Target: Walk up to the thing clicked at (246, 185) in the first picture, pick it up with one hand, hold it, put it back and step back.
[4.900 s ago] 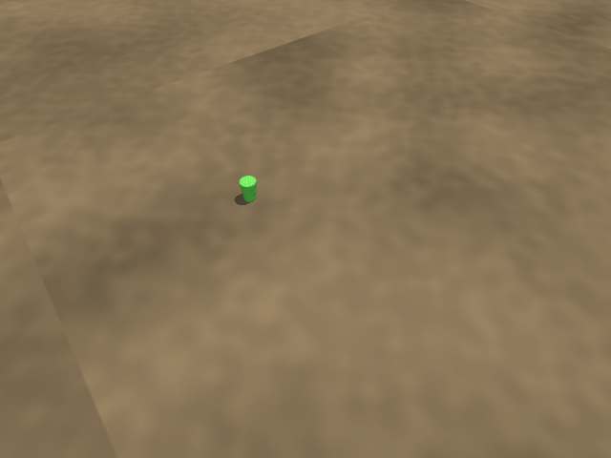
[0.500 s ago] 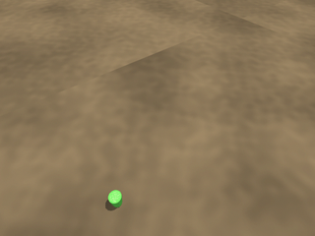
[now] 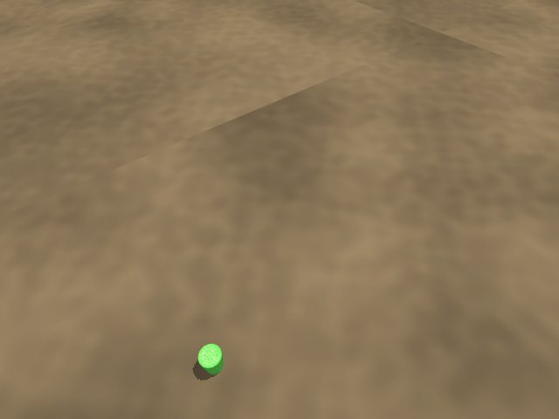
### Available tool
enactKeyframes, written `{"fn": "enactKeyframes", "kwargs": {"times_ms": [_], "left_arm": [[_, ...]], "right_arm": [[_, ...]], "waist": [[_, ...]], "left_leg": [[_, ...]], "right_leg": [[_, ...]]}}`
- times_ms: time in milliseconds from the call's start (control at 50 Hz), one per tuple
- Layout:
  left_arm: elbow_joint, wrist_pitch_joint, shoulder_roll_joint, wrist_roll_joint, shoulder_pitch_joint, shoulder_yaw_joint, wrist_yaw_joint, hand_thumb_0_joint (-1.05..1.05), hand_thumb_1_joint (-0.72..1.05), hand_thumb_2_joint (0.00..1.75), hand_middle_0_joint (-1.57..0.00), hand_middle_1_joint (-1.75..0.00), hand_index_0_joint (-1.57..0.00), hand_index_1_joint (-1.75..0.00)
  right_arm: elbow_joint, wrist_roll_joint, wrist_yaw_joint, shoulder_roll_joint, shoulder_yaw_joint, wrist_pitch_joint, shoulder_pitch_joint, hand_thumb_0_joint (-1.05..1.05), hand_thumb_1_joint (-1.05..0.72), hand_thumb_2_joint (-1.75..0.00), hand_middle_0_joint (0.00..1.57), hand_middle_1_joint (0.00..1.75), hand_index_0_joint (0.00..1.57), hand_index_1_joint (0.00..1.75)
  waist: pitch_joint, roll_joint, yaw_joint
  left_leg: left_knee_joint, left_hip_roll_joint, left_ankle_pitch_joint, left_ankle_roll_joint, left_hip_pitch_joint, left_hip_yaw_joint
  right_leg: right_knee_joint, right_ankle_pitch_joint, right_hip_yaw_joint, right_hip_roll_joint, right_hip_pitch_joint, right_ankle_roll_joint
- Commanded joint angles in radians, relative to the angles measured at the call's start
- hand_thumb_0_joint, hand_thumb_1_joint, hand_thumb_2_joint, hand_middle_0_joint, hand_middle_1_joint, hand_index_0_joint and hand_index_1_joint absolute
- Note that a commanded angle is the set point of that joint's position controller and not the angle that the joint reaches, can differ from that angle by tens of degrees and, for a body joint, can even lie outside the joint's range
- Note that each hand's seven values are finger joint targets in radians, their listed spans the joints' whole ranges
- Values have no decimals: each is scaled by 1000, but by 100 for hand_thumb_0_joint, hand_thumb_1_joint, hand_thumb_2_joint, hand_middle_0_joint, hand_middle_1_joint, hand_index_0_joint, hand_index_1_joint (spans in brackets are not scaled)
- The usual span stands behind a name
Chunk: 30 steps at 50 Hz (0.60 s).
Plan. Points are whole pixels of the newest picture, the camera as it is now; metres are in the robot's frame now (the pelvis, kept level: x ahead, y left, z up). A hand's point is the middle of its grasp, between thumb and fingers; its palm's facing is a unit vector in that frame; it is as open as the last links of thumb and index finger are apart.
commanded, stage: walk up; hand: left
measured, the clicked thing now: (212, 360) +0.43 +0.26 -0.73
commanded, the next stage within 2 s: stand in 0.44 s
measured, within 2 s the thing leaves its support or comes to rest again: neither
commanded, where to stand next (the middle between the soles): +0.07 +0.01 m, yaw -1 degrees
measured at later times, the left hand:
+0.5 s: hand out of the picture +0.09 +0.25 -0.15, palm faces -0.02 -0.94 -0.34, open 7.4 cm
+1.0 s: hand out of the picture +0.08 +0.25 -0.15, palm faces -0.02 -0.94 -0.35, open 7.4 cm
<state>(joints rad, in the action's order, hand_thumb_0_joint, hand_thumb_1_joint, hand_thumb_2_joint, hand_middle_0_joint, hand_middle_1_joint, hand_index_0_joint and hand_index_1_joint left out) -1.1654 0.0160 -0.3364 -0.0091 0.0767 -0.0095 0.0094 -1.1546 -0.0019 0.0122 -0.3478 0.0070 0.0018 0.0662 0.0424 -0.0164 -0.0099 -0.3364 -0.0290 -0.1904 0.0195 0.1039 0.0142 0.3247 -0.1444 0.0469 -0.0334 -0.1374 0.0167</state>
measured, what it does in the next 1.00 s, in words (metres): stands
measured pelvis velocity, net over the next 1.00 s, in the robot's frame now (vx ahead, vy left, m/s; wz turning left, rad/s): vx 0.01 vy -0.01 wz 0.00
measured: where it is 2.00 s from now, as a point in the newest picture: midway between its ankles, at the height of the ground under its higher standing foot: outside the picture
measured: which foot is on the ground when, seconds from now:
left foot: down 0.00-1.00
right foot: down 0.00-1.00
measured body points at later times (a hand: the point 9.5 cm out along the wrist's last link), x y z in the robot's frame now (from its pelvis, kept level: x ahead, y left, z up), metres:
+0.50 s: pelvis +0.00 +0.00 +0.00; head +0.01 +0.00 +0.45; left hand +0.09 +0.30 -0.13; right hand +0.07 -0.30 -0.14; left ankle +0.00 +0.13 -0.75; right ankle +0.02 -0.13 -0.75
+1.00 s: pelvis +0.01 -0.01 +0.00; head +0.02 -0.01 +0.45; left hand +0.08 +0.30 -0.13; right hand +0.09 -0.31 -0.14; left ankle +0.00 +0.13 -0.75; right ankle +0.02 -0.13 -0.75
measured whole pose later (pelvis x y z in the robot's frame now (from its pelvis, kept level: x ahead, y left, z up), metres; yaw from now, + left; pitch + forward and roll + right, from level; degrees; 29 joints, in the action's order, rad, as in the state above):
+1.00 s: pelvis +0.01 -0.01 +0.00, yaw +0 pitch -2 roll +0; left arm -1.15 0.00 -0.35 -0.01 0.11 0.00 0.01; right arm -1.14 -0.01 0.01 -0.35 0.00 -0.01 0.10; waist 0.04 -0.01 0.00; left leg -0.31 -0.03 -0.19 0.03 0.08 0.01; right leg 0.32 -0.16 0.05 -0.03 -0.13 0.01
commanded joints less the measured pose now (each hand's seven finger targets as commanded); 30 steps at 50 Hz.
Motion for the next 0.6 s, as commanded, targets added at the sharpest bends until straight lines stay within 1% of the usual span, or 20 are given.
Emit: {"fn": "enactKeyframes", "kwargs": {"times_ms": [0, 40, 60, 80, 120, 160, 200, 220, 260, 280, 320, 360, 400, 440, 460, 500, 580], "left_arm": [[61, 22, -218, -1, -45, -40, -16, 0, 90, 90, -20, -30, -20, -30], [68, 23, -215, -3, -43, -39, -15, 0, 90, 90, -20, -30, -20, -30], [69, 22, -217, -4, -48, -42, -15, 0, 90, 90, -20, -30, -20, -30], [65, 21, -214, 0, -42, -40, -15, 0, 90, 90, -20, -30, -20, -30], [68, 20, -216, -1, -54, -41, -15, 0, 90, 90, -20, -30, -20, -30], [73, 19, -216, -3, -51, -41, -15, 0, 90, 90, -20, -30, -20, -30], [70, 19, -215, -2, -45, -42, -15, 0, 90, 90, -20, -30, -20, -30], [72, 19, -215, -3, -51, -43, -14, 0, 90, 90, -20, -30, -20, -30], [76, 18, -218, -3, -61, -44, -13, 0, 90, 90, -20, -30, -20, -30], [72, 17, -215, -1, -52, -42, -13, 0, 90, 90, -20, -30, -20, -30], [72, 18, -214, -1, -47, -41, -14, 0, 90, 90, -20, -30, -20, -30], [72, 18, -214, -1, -60, -42, -14, 0, 90, 90, -20, -30, -20, -30], [77, 17, -213, -1, -54, -42, -14, 0, 90, 90, -20, -30, -20, -30], [78, 15, -223, 3, -49, -37, -16, 0, 90, 90, -20, -30, -20, -30], [75, 15, -215, 2, -43, -35, -17, 0, 90, 90, -20, -30, -20, -30], [76, 15, -220, 2, -41, -34, -16, 0, 90, 90, -20, -30, -20, -30], [75, 12, -223, 1, -33, -32, -16, 0, 90, 90, -20, -30, -20, -30]], "right_arm": [[53, -2, -13, -210, 40, -24, -37, 0, -90, -90, 20, 30, 20, 30], [56, -4, -13, -212, 39, -25, -35, 0, -90, -90, 20, 30, 20, 30], [57, -4, -13, -210, 39, -27, -32, 0, -90, -90, 20, 30, 20, 30], [58, -4, -13, -207, 39, -27, -38, 0, -90, -90, 20, 30, 20, 30], [58, -4, -13, -207, 38, -26, -30, 0, -90, -90, 20, 30, 20, 30], [57, -5, -14, -214, 39, -26, -28, 0, -90, -90, 20, 30, 20, 30], [60, -5, -14, -213, 39, -27, -26, 0, -90, -90, 20, 30, 20, 30], [63, -4, -13, -209, 37, -27, -21, 0, -90, -90, 20, 30, 20, 30], [58, -4, -14, -211, 37, -28, -9, 0, -90, -90, 20, 30, 20, 30], [59, -4, -14, -214, 37, -28, -17, 0, -90, -90, 20, 30, 20, 30], [61, -5, -15, -214, 39, -27, -14, 0, -90, -90, 20, 30, 20, 30], [59, -4, -15, -208, 38, -25, -3, 0, -90, -90, 20, 30, 20, 30], [60, -5, -15, -215, 39, -26, 0, 0, -90, -90, 20, 30, 20, 30], [70, -10, -18, -214, 36, -31, -21, 0, -90, -90, 20, 30, 20, 30], [70, -8, -19, -218, 36, -32, -24, 0, -90, -90, 20, 30, 20, 30], [66, -8, -19, -214, 35, -30, -11, 0, -90, -90, 20, 30, 20, 30], [64, -8, -17, -211, 32, -28, -15, 0, -90, -90, 20, 30, 20, 30]], "waist": [[-76, 14, 7], [-88, 13, 4], [-96, 13, 8], [-75, -1, 3], [-62, 9, 8], [-73, 7, 6], [-72, 5, 5], [-66, 11, 7], [-77, 14, 10], [-71, 2, 5], [-78, 15, 7], [-61, 25, 12], [-73, 10, 11], [-75, 21, 10], [-75, 13, 10], [-72, 19, 13], [-43, 5, 11]], "left_leg": [[69, -103, 105, -38, 16, -82], [68, -102, 107, -39, 18, -79], [69, -102, 112, -38, 19, -76], [75, -99, 112, -34, 20, -79], [75, -98, 109, -34, 29, -81], [75, -102, 92, -38, 24, -79], [75, -101, 101, -39, 28, -79], [75, -98, 87, -39, 39, -80], [76, -99, 90, -37, 34, -80], [77, -98, 97, -37, 29, -82], [70, -100, 110, -40, 17, -79], [73, -94, 96, -36, 30, -80], [74, -99, 92, -39, 27, -80], [85, -115, 153, -28, 16, -89], [79, -116, 160, -27, 10, -88], [82, -115, 148, -26, 9, -86], [92, -105, 77, -23, 34, -84]], "right_leg": [[-50, 82, -93, -105, 40, -26], [-49, 104, -95, -108, 58, -25], [-43, 113, -95, -109, 65, -27], [-43, 105, -92, -105, 48, -22], [-47, 94, -92, -102, 43, -21], [-45, 87, -94, -106, 51, -27], [-45, 88, -90, -100, 53, -24], [-48, 87, -92, -101, 58, -22], [-40, 85, -95, -104, 63, -27], [-38, 87, -93, -100, 51, -24], [-41, 92, -91, -98, 51, -24], [-44, 84, -94, -98, 47, -25], [-42, 78, -92, -98, 56, -27], [-36, 95, -90, -105, 51, -31], [-40, 98, -89, -105, 46, -29], [-45, 85, -91, -106, 46, -29], [-57, 13, -94, -101, 26, -26]]}}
